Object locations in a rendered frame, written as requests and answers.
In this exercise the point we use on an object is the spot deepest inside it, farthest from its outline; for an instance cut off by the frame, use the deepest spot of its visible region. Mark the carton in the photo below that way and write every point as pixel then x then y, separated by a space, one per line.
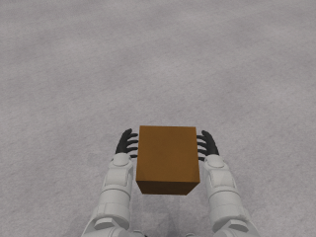
pixel 167 160

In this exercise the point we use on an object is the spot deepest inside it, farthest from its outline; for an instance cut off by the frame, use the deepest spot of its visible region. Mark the robot right hand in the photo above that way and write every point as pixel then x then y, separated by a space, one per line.
pixel 210 145

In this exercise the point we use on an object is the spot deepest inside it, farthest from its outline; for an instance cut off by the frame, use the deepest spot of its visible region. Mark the robot left upper arm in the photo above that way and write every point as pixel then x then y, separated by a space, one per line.
pixel 115 231

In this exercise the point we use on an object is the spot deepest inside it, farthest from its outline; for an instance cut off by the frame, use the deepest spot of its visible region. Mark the robot right forearm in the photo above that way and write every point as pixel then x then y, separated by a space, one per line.
pixel 226 207

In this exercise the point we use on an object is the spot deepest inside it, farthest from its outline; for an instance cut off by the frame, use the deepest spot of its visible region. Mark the robot left hand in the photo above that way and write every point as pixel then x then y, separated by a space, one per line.
pixel 123 143

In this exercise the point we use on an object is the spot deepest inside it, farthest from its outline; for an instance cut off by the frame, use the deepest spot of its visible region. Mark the robot left forearm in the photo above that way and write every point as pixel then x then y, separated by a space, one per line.
pixel 115 195

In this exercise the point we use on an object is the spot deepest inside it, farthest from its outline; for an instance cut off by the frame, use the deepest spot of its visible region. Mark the robot right upper arm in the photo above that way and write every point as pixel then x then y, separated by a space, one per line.
pixel 229 232

